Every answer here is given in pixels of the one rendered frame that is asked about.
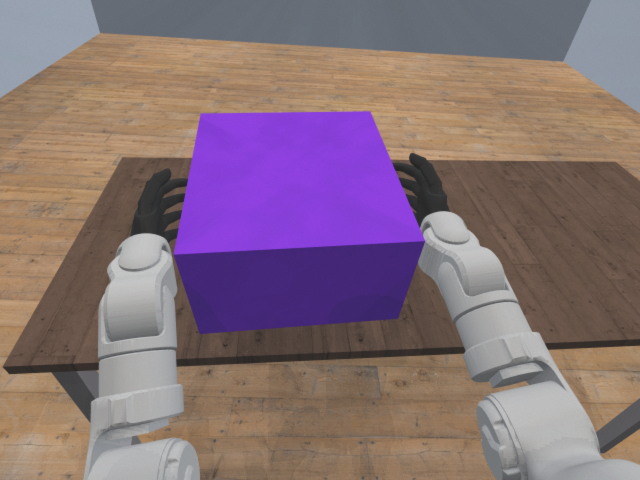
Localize carton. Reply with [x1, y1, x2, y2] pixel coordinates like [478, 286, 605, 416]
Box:
[174, 111, 425, 334]

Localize table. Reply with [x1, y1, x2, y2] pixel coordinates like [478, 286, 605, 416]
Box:
[3, 157, 640, 453]

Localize robot right upper arm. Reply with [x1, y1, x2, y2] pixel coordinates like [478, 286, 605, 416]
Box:
[476, 381, 640, 480]

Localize robot right forearm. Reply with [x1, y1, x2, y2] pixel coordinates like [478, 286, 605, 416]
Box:
[418, 211, 600, 454]

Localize robot left hand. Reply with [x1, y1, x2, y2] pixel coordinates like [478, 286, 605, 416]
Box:
[130, 168, 188, 243]

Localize robot right hand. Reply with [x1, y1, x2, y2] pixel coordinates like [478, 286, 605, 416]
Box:
[392, 153, 450, 228]

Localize robot left forearm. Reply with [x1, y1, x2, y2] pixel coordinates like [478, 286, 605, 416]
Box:
[83, 233, 184, 480]

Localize robot left upper arm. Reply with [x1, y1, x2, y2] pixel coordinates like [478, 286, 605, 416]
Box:
[87, 438, 200, 480]

